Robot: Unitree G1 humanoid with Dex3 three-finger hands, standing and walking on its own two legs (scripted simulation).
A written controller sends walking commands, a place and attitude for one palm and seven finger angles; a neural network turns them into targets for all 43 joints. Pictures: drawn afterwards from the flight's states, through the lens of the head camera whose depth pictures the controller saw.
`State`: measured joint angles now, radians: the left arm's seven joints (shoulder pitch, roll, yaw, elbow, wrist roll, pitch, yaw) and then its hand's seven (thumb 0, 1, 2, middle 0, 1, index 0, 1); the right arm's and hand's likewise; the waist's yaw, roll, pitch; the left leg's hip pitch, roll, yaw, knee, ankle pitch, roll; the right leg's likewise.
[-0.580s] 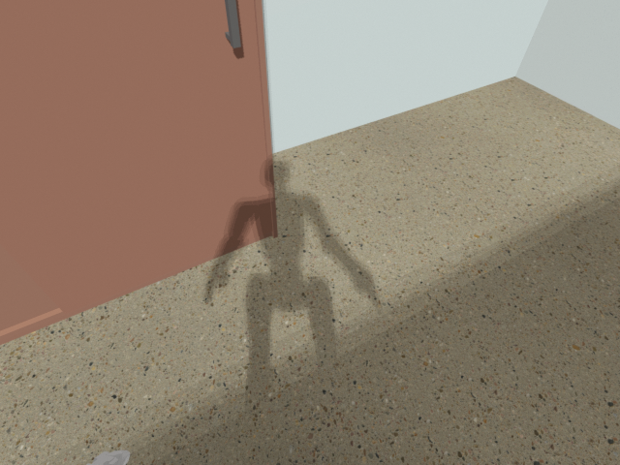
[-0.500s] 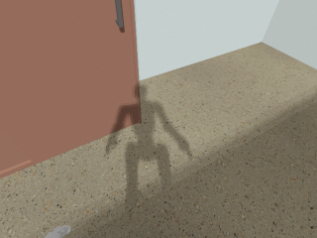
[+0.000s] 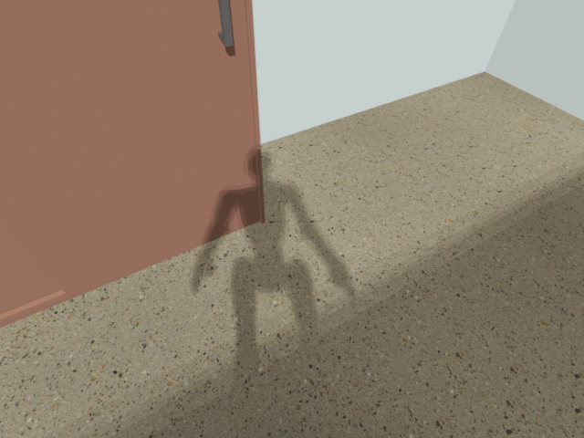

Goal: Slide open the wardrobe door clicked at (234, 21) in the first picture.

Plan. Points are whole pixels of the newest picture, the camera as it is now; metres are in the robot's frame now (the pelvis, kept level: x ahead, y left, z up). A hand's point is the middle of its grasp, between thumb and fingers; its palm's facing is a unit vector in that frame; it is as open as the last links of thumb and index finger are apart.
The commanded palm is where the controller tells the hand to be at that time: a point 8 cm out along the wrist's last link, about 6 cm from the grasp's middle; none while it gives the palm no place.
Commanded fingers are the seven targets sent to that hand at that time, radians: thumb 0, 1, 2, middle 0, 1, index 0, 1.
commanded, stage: stand and wait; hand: right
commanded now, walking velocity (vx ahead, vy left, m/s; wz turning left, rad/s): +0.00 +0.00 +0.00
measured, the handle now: (220, 3) +1.06 +0.25 +0.17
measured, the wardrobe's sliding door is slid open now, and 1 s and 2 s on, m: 0.00 0.00 0.00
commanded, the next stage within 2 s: look at it before walking up in 0.24 s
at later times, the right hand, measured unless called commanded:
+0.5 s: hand out of the picture +0.08 -0.24 -0.15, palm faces -0.04 +0.94 -0.33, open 7.4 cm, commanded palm none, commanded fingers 0.00 -0.90 -0.90 0.20 0.30 0.20 0.30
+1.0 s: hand out of the picture +0.07 -0.25 -0.15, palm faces -0.02 +0.94 -0.33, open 7.4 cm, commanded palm none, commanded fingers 0.00 -0.90 -0.90 0.20 0.30 0.20 0.30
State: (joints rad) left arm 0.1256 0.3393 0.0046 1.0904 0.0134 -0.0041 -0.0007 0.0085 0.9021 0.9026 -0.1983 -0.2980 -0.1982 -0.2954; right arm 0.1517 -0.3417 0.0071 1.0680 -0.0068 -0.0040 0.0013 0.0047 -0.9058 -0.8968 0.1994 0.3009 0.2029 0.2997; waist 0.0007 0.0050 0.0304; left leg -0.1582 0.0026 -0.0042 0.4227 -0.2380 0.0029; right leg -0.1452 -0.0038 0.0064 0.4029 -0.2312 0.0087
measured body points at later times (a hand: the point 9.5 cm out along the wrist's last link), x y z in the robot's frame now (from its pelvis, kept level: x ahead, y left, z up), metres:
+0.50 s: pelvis -0.01 +0.00 +0.00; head +0.00 +0.00 +0.45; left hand +0.07 +0.30 -0.13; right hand +0.08 -0.29 -0.13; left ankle -0.01 +0.12 -0.74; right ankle -0.01 -0.13 -0.74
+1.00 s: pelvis +0.00 +0.00 +0.00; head +0.00 +0.00 +0.45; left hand +0.08 +0.30 -0.13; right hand +0.08 -0.29 -0.13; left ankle -0.01 +0.12 -0.74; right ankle -0.01 -0.13 -0.74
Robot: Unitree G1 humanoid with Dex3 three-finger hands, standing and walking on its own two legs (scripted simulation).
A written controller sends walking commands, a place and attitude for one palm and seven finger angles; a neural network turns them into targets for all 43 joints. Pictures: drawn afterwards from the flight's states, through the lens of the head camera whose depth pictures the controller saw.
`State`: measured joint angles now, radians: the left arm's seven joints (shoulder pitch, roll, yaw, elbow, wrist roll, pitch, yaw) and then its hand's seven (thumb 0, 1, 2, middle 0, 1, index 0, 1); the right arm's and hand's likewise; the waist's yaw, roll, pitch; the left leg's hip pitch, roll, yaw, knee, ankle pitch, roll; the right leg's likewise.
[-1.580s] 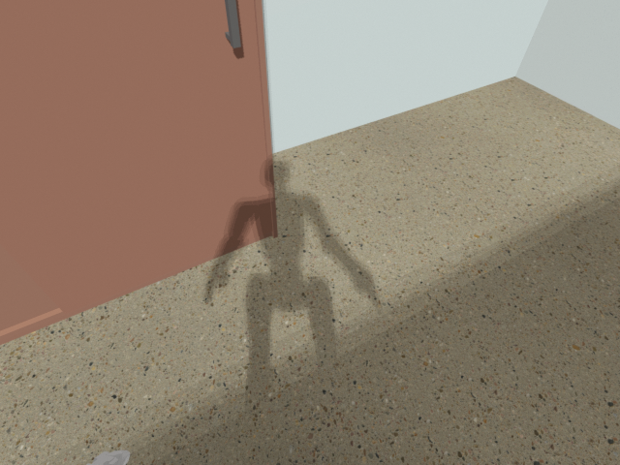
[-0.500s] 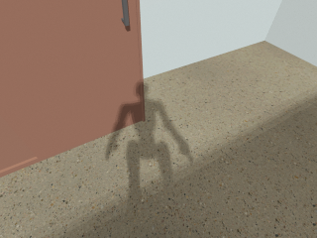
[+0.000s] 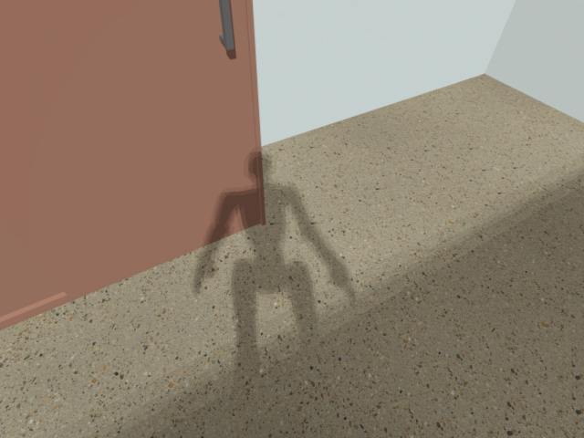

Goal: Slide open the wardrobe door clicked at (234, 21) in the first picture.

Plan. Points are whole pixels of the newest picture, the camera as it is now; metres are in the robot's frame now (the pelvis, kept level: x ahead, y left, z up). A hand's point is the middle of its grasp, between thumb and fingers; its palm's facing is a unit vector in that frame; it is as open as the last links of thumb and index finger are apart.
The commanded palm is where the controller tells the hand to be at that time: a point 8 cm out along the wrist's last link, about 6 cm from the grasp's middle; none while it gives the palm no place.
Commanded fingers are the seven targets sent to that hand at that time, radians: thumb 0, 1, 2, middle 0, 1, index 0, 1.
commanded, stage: walk to a spot facing it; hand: right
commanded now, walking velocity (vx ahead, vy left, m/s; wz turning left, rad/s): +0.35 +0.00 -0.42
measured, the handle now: (221, 7) +1.06 +0.25 +0.17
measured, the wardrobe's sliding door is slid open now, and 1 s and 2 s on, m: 0.00 0.00 0.00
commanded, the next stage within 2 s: turn to face it in 0.64 s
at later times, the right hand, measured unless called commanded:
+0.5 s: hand out of the picture +0.11 -0.23 -0.18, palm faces +0.14 +0.98 -0.14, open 7.4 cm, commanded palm none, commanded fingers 0.00 -0.90 -0.90 0.20 0.30 0.20 0.30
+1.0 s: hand (431, 349) +0.33 -0.25 -0.19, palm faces +0.17 +0.97 -0.19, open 7.2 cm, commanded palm none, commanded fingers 0.00 -0.90 -0.90 0.20 0.30 0.20 0.30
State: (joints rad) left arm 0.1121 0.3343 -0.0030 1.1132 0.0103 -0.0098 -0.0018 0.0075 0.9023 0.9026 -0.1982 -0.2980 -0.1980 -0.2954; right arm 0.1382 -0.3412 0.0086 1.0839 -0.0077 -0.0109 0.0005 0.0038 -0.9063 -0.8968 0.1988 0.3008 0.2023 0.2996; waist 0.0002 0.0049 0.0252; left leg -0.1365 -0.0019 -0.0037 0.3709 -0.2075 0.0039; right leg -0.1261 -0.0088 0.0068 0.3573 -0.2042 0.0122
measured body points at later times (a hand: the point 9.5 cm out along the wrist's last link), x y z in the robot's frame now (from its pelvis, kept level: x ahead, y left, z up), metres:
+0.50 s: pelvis +0.12 -0.06 +0.00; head +0.13 -0.08 +0.45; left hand +0.04 +0.15 -0.14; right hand +0.10 -0.29 -0.17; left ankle +0.17 +0.09 -0.68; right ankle +0.03 -0.13 -0.75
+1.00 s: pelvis +0.32 -0.06 -0.02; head +0.34 -0.08 +0.43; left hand +0.43 +0.17 -0.15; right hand +0.33 -0.30 -0.18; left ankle +0.36 +0.06 -0.75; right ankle +0.35 -0.18 -0.73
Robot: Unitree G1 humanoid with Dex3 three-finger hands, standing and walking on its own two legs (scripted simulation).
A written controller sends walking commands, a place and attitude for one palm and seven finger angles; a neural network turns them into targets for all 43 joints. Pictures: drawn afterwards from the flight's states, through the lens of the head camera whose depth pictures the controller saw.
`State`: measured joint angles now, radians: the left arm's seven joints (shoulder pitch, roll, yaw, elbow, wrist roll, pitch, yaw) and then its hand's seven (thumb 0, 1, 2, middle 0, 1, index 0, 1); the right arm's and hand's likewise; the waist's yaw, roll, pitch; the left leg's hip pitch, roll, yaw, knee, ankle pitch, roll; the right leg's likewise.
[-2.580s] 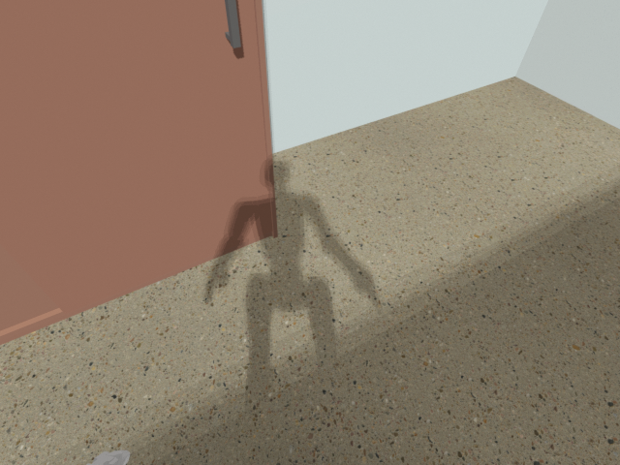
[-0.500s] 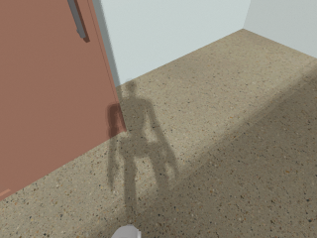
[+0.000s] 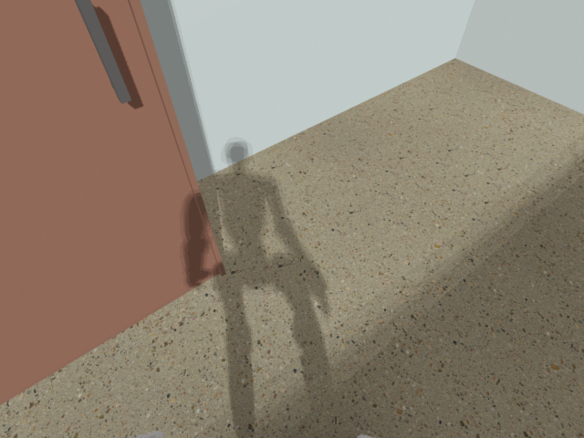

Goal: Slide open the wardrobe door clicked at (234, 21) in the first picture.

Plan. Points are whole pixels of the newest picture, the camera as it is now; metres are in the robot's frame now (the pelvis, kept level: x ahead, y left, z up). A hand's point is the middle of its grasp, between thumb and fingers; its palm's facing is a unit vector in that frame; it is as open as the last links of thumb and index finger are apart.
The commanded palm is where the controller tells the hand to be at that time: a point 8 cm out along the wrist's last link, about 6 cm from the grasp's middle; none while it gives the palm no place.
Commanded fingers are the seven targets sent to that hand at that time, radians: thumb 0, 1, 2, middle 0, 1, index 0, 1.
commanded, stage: turn to face it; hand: right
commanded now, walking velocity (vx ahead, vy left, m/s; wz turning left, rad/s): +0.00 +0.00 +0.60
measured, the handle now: (101, 48) +0.71 +0.38 +0.19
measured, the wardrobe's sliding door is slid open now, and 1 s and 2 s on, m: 0.00 0.00 0.00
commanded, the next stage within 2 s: take the last steps up to it in 1.00 s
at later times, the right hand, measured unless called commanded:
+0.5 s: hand (400, 391) +0.23 -0.16 -0.16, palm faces -0.26 +0.92 -0.28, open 7.4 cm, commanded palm none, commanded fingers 0.00 -0.90 -0.90 0.20 0.30 0.20 0.30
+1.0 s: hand (390, 359) +0.28 -0.15 -0.16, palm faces -0.49 +0.85 -0.18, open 7.4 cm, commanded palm none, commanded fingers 0.00 -0.90 -0.90 0.20 0.30 0.20 0.30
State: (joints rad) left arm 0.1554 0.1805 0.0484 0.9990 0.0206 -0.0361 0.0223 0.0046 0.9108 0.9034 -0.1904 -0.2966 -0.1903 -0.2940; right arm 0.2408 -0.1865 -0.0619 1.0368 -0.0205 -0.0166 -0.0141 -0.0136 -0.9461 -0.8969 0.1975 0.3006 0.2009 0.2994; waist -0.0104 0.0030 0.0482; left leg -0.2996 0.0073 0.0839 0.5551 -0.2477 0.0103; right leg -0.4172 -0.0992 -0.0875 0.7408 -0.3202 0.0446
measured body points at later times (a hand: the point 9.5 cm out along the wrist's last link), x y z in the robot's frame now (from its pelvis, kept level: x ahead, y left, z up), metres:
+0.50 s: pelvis +0.07 +0.01 -0.01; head +0.10 +0.04 +0.44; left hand +0.03 +0.28 -0.16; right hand +0.24 -0.21 -0.14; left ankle +0.06 +0.12 -0.73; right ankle +0.06 -0.12 -0.70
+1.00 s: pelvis +0.09 -0.03 +0.01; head +0.14 -0.04 +0.46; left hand +0.01 +0.20 -0.12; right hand +0.31 -0.19 -0.14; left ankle +0.00 +0.08 -0.65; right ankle +0.15 -0.11 -0.73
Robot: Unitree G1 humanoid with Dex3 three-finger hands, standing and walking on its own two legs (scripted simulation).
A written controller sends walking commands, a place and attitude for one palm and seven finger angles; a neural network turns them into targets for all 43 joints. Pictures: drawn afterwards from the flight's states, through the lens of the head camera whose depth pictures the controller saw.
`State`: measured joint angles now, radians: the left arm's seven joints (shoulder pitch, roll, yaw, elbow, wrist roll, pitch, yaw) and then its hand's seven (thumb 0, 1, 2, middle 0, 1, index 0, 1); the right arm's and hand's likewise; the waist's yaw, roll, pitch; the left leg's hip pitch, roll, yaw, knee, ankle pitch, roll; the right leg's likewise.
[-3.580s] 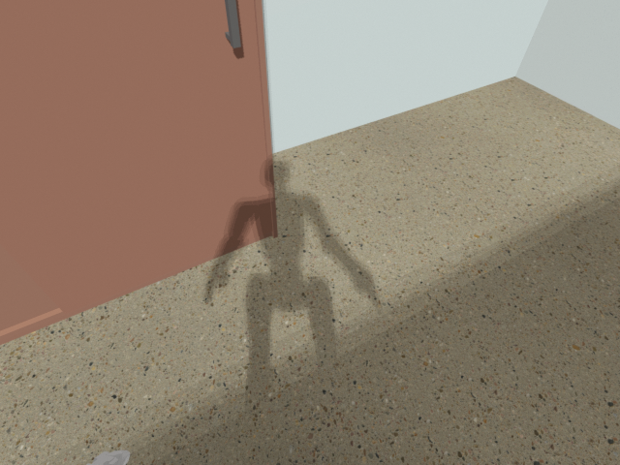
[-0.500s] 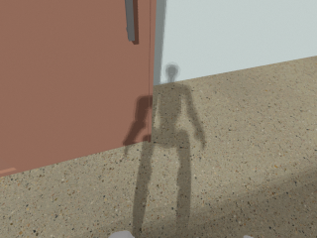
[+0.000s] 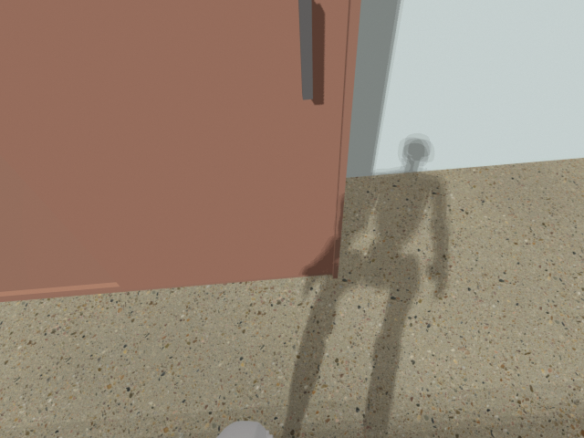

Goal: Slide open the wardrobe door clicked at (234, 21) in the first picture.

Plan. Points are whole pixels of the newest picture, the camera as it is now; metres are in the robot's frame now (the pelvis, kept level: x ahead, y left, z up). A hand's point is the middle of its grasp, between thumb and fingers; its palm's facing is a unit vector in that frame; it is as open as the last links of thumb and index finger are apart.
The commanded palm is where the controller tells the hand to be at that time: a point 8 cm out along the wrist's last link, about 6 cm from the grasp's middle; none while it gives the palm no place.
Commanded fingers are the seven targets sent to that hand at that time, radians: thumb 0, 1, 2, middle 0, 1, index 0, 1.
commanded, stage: take the last steps up to it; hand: right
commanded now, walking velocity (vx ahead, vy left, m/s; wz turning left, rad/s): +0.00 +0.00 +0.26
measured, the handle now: (305, 44) +0.74 +0.02 +0.17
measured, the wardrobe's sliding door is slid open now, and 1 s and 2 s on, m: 0.00 0.00 0.00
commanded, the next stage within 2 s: come to a stop and stand still in 0.88 s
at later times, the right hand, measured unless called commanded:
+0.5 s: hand out of the picture +0.05 -0.15 -0.18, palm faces -0.04 +0.99 -0.16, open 7.3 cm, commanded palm none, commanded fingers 0.00 -0.90 -0.90 0.20 0.30 0.20 0.30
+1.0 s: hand (372, 346) +0.30 -0.11 -0.17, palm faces -0.16 +0.96 -0.21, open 7.3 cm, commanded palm none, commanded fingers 0.00 -0.90 -0.90 0.20 0.30 0.20 0.30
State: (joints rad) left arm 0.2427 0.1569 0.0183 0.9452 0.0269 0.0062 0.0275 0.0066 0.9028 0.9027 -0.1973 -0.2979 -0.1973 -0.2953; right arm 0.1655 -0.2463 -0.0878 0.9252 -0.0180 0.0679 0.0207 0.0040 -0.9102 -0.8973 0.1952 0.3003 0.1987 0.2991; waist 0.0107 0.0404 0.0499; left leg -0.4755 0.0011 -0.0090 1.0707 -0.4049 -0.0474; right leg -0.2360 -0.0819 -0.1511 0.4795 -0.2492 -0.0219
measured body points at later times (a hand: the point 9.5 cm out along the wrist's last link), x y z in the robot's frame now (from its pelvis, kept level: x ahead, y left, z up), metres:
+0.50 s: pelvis +0.05 +0.02 +0.00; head +0.06 +0.01 +0.44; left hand +0.04 +0.27 -0.15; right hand +0.05 -0.20 -0.17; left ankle -0.03 +0.14 -0.74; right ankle +0.10 -0.09 -0.72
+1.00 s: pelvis +0.19 +0.06 -0.01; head +0.21 +0.08 +0.43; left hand +0.07 +0.24 -0.17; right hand +0.31 -0.16 -0.16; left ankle +0.23 +0.18 -0.75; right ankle +0.13 -0.09 -0.74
